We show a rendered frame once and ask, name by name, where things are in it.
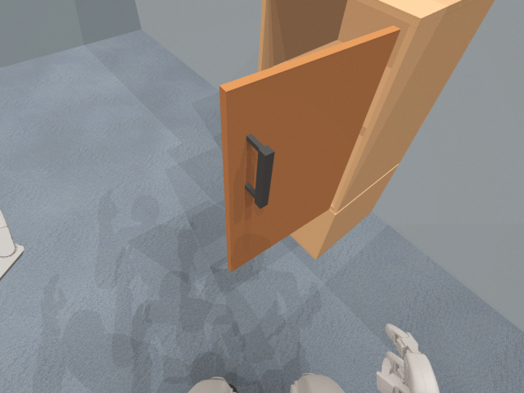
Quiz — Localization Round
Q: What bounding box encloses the cupboard door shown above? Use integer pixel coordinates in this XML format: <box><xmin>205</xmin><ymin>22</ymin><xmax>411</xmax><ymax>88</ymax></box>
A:
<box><xmin>219</xmin><ymin>25</ymin><xmax>400</xmax><ymax>272</ymax></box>

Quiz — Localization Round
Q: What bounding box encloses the right robot thigh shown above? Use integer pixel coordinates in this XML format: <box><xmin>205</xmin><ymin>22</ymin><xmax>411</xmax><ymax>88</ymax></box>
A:
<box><xmin>291</xmin><ymin>374</ymin><xmax>345</xmax><ymax>393</ymax></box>

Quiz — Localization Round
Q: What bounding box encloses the robot right hand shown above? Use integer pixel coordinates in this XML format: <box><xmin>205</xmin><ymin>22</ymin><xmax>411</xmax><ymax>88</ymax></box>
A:
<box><xmin>377</xmin><ymin>323</ymin><xmax>440</xmax><ymax>393</ymax></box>

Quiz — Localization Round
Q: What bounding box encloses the robot left hand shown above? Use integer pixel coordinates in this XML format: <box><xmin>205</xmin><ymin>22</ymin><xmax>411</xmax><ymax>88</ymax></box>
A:
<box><xmin>0</xmin><ymin>210</ymin><xmax>24</xmax><ymax>281</ymax></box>

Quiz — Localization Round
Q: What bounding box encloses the handle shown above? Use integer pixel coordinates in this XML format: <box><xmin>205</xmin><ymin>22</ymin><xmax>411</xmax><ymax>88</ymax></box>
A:
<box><xmin>245</xmin><ymin>134</ymin><xmax>275</xmax><ymax>209</ymax></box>

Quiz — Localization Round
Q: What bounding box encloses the left robot shin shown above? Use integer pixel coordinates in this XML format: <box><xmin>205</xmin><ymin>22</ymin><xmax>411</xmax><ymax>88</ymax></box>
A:
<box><xmin>211</xmin><ymin>377</ymin><xmax>231</xmax><ymax>388</ymax></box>

